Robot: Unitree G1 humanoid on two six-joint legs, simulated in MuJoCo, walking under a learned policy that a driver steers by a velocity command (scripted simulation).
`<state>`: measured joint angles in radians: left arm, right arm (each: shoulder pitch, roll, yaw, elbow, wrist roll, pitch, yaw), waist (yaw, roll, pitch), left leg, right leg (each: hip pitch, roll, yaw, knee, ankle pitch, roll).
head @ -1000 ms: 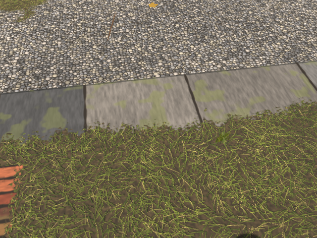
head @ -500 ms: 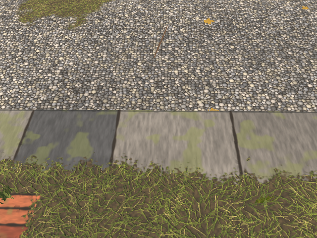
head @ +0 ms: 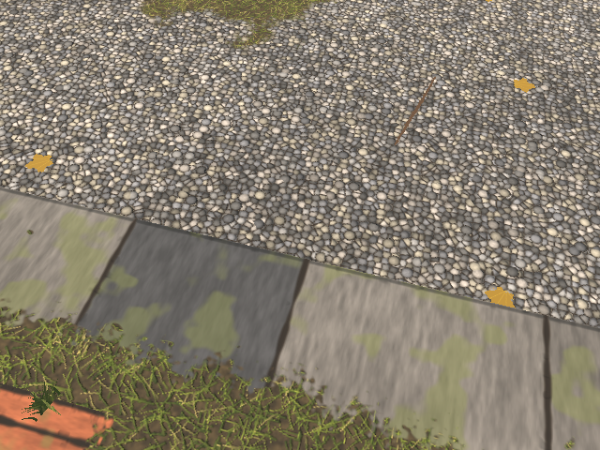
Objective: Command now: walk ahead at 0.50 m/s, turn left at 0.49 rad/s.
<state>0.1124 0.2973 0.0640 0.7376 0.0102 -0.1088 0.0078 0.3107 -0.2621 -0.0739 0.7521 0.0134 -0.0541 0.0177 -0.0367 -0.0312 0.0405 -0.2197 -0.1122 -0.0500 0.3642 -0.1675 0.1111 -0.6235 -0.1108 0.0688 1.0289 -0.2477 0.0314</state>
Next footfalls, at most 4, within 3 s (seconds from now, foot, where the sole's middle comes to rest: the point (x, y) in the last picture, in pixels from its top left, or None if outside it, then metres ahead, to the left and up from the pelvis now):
0.30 right None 0.36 -0.13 -0.78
0.76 left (274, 370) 0.64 0.04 -0.78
1.24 right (415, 319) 0.77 -0.32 -0.78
1.82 left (349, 225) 1.22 -0.21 -0.96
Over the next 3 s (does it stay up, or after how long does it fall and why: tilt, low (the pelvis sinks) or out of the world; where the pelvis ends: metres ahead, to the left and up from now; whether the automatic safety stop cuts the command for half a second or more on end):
stays up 1.63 -0.35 -0.18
